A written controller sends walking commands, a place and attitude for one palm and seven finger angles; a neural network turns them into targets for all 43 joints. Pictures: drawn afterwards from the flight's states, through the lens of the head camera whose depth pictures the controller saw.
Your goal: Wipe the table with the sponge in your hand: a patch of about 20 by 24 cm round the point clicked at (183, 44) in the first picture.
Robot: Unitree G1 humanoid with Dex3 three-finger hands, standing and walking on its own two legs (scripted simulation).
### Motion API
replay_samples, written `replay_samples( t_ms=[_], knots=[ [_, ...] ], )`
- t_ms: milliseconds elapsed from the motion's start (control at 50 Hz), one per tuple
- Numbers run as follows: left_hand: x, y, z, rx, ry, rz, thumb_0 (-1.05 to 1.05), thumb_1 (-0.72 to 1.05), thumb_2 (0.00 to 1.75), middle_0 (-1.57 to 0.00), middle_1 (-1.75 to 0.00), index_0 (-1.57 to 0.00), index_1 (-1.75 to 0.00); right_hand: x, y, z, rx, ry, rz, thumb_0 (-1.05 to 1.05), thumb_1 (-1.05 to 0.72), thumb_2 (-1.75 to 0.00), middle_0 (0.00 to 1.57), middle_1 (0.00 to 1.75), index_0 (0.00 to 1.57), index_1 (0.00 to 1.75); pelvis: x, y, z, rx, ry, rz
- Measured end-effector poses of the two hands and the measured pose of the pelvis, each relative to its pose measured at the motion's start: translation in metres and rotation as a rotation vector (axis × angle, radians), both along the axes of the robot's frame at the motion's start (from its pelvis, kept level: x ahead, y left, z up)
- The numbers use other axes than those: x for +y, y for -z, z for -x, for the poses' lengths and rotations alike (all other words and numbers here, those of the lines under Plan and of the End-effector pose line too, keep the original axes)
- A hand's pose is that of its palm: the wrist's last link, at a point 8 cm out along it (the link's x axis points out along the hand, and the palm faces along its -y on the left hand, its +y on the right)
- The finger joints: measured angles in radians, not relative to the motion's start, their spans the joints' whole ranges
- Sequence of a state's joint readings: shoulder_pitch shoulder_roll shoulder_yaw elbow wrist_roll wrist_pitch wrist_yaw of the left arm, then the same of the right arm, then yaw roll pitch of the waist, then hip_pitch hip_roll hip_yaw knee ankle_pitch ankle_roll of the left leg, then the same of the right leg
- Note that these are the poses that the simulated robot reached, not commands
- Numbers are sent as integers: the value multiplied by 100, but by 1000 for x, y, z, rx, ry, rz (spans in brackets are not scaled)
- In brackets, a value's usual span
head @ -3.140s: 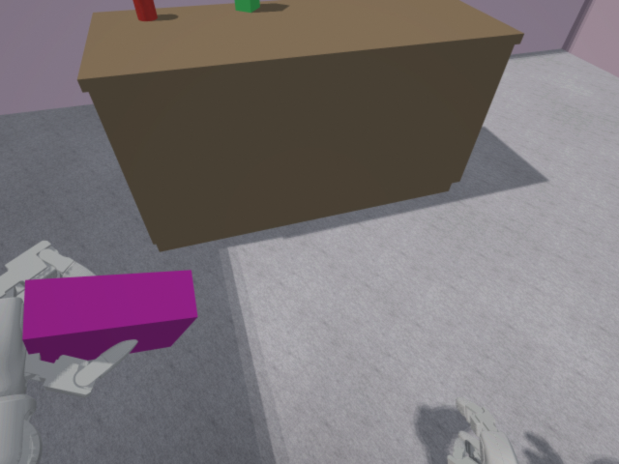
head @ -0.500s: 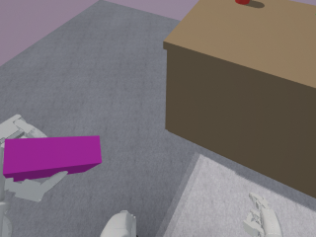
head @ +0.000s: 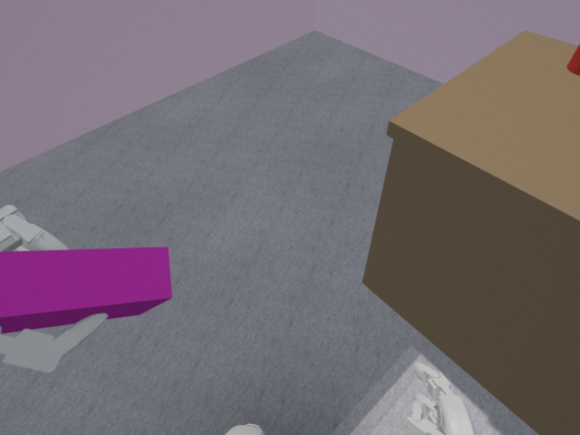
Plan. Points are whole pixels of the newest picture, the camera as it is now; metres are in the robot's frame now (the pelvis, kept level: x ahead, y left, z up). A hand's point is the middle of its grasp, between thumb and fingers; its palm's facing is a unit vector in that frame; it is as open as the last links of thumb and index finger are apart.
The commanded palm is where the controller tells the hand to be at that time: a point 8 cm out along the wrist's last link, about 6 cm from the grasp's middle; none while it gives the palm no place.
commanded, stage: walk to a spot facing it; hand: left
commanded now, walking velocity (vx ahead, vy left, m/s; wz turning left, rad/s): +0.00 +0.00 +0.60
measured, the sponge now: (106, 288) +0.21 +0.20 +0.18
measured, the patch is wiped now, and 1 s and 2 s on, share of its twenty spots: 0.00 0.00 0.00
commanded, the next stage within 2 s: turn to face it in 2.00 s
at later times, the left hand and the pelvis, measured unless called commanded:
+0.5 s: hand out of the picture +0.06 +0.26 +0.19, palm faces +0.65 -0.65 -0.39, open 9.2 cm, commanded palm +0.00 +0.28 +0.19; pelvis -0.07 -0.03 +0.00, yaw +16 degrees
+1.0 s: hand out of the picture -0.08 +0.23 +0.18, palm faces +0.76 -0.50 -0.41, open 9.2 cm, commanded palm -0.15 +0.24 +0.19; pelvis -0.13 -0.08 +0.01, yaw +33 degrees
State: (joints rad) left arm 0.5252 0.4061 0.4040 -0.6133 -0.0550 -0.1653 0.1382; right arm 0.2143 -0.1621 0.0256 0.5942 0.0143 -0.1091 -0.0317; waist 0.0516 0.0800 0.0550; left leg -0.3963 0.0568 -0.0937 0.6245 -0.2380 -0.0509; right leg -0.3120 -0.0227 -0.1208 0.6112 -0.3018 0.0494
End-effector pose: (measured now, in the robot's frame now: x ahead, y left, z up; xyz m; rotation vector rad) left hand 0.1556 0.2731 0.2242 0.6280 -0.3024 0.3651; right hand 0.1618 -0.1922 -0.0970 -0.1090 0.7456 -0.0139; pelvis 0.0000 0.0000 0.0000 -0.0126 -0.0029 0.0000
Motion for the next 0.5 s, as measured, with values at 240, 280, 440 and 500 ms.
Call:
replay_samples(
  t_ms=[240,280,440,500],
  knots=[
    [-28,30,31,112,-143,167,0,-43,104,-85,-137,-84,-137,-76,-32,-22,-33,-29,158,1,-90,-90,21,30,20,30,-40,-21,19,-4,-166,-86],
    [-30,20,42,80,-131,139,0,-43,104,-85,-137,-84,-137,-81,-39,-23,-43,-39,189,1,-90,-90,20,30,20,30,-43,-21,25,5,-183,-83],
    [-2,3,115,-56,-225,63,0,-43,103,-85,-137,-84,-137,-59,-46,-14,-56,-138,244,1,-90,-90,20,30,20,30,-37,-11,55,25,-265,-42],
    [14,20,145,-82,-271,112,0,-43,103,-85,-137,-84,-137,-36,-43,-2,-69,-179,236,1,-90,-90,20,30,20,30,-30,-2,70,6,-288,-43]
  ],
)
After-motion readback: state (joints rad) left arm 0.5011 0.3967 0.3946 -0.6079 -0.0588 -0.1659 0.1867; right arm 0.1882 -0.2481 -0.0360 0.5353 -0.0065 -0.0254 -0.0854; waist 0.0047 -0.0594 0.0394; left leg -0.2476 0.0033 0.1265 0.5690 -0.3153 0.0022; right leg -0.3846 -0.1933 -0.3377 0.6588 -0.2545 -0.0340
